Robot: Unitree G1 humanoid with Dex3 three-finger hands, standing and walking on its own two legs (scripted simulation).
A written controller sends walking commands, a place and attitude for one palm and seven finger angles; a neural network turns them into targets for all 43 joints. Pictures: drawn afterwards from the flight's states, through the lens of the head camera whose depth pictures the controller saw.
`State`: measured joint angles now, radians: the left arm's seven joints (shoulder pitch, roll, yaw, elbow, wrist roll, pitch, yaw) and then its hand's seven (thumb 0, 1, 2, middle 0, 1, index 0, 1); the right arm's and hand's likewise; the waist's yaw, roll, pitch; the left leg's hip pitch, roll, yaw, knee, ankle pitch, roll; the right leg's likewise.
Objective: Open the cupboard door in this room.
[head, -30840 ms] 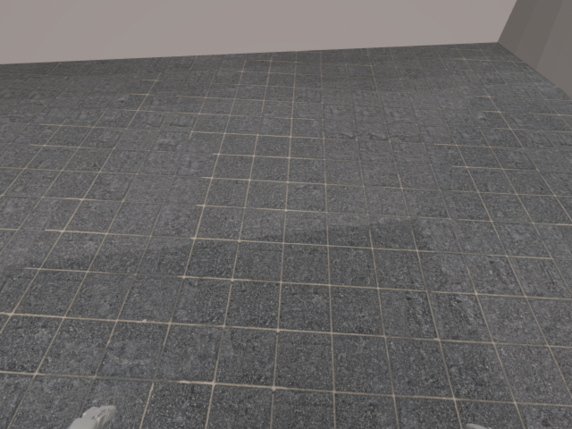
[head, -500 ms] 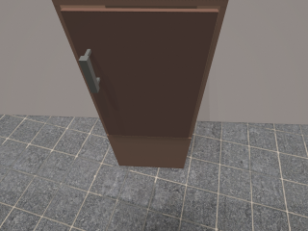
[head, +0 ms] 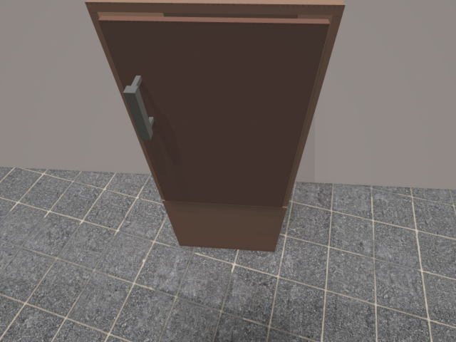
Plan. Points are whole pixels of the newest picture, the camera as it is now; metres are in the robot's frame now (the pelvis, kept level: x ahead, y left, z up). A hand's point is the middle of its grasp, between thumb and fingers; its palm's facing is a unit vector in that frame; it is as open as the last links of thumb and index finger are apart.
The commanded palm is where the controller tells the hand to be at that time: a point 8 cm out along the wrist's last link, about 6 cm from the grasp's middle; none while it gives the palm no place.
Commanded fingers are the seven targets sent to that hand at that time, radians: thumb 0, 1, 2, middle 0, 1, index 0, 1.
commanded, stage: come to a stop and stand still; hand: left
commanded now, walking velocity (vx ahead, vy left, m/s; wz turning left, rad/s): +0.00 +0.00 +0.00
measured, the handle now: (142, 108) +0.54 +0.23 +0.09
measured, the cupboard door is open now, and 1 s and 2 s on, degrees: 0 0 0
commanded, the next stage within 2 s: look again from close up in 0.32 s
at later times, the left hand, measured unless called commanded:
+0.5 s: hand out of the picture -0.02 +0.15 -0.16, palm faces +0.01 -0.98 -0.18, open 7.4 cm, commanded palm none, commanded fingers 0.00 0.90 0.90 -0.20 -0.30 -0.20 -0.30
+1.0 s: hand out of the picture +0.02 +0.22 -0.16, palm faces +0.00 -0.98 -0.21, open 7.4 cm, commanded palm +0.10 +0.27 -0.06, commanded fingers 0.00 0.88 0.89 -0.20 -0.31 -0.20 -0.31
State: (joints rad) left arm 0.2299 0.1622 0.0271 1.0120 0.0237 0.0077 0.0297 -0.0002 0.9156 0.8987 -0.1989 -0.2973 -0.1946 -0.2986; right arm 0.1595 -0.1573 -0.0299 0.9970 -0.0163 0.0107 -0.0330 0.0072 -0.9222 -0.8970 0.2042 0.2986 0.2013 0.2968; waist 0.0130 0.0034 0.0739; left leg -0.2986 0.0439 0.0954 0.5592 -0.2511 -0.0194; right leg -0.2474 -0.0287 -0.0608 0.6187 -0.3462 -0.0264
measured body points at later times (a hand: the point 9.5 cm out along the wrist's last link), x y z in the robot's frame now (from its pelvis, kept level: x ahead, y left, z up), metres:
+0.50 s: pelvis -0.01 +0.00 +0.01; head +0.02 -0.01 +0.46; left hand -0.01 +0.21 -0.15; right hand -0.02 -0.22 -0.15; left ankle +0.01 +0.13 -0.72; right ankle -0.02 -0.09 -0.73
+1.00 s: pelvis +0.00 +0.04 +0.01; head +0.01 +0.04 +0.46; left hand +0.02 +0.27 -0.15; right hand +0.01 -0.19 -0.15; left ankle +0.01 +0.13 -0.73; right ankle -0.02 -0.09 -0.73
